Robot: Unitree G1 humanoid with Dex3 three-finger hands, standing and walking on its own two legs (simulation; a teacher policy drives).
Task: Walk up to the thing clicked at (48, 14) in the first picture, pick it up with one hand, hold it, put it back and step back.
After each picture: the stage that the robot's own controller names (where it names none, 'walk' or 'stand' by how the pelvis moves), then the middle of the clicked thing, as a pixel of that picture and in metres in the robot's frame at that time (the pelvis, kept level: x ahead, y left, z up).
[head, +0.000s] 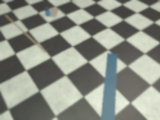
stand; (47, 11) +1.97 +0.47 -0.72
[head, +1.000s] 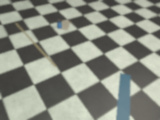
walk; (59, 24) +1.86 +0.23 -0.70
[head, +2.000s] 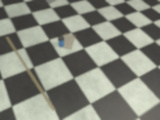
walk; (61, 41) +1.27 +0.15 -0.71
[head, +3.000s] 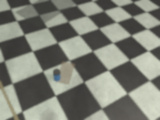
walk; (56, 75) +0.83 +0.18 -0.71
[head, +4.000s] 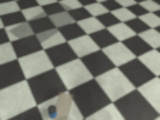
walk; (52, 111) +0.51 +0.19 -0.72
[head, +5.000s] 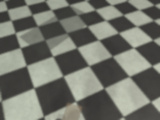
stand; out of the picture +0.40 +0.20 -0.72
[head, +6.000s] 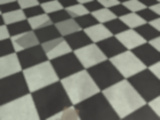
stand; out of the picture +0.39 +0.20 -0.73
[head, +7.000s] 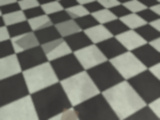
stand; out of the picture +0.38 +0.21 -0.73
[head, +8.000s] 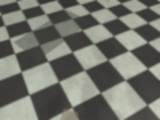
stand; out of the picture +0.37 +0.21 -0.73
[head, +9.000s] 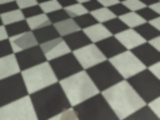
stand; out of the picture +0.36 +0.21 -0.73
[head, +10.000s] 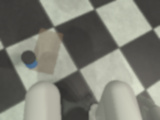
go down; (29, 60) +0.45 +0.23 -0.37
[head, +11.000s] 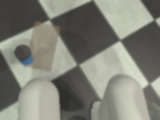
go down; (24, 55) +0.45 +0.23 -0.31
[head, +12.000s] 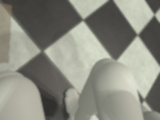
close in; out of the picture +0.44 +0.27 -0.23
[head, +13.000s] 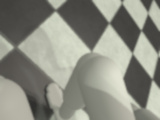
close; out of the picture +0.44 +0.29 -0.22
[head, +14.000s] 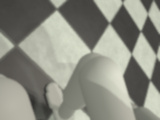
lift; out of the picture +0.43 +0.28 -0.23
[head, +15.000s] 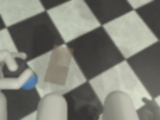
lift; (22, 74) +0.34 +0.21 -0.05
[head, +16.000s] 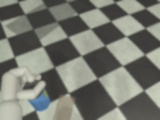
hold; (37, 96) +0.31 +0.17 -0.04
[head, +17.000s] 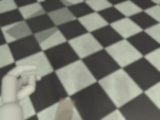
hold; out of the picture +0.32 +0.07 -0.71
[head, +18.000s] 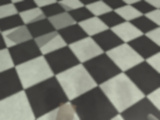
stand; out of the picture +0.34 +0.10 -0.68
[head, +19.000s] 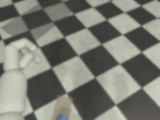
crouch; out of the picture +0.37 +0.14 -0.69
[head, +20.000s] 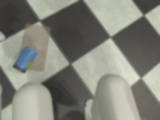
lower; (25, 60) +0.46 +0.19 -0.36
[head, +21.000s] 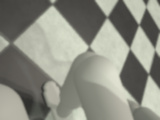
lower; out of the picture +0.45 +0.29 -0.26
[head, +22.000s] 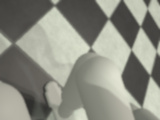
lower; out of the picture +0.46 +0.31 -0.25
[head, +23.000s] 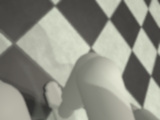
lower; out of the picture +0.45 +0.30 -0.25
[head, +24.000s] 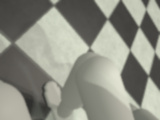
lower; out of the picture +0.46 +0.30 -0.26
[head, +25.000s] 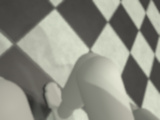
open; out of the picture +0.46 +0.31 -0.26
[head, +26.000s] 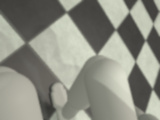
stand; out of the picture +0.47 +0.31 -0.26
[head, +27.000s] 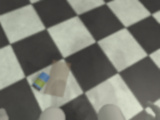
stand; (40, 81) +0.47 +0.24 -0.55
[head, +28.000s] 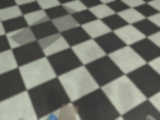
stand; out of the picture +0.44 +0.23 -0.69
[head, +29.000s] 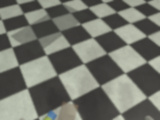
stand; (48, 119) +0.46 +0.24 -0.69
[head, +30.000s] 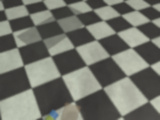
stand; (50, 118) +0.46 +0.25 -0.73
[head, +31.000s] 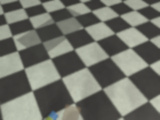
stand; (50, 119) +0.47 +0.27 -0.75
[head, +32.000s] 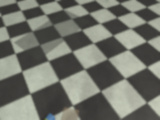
stand; out of the picture +0.46 +0.28 -0.75
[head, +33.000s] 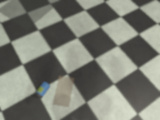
walk; (42, 90) +0.53 +0.28 -0.73
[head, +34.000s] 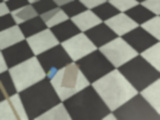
walk; (51, 74) +0.77 +0.36 -0.73
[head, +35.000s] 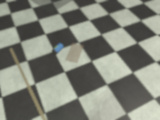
stand; (57, 48) +1.12 +0.29 -0.72
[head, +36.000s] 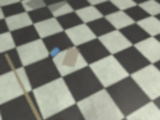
stand; (53, 53) +1.09 +0.28 -0.74
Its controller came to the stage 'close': yes
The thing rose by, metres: 0.68
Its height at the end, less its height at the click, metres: -0.02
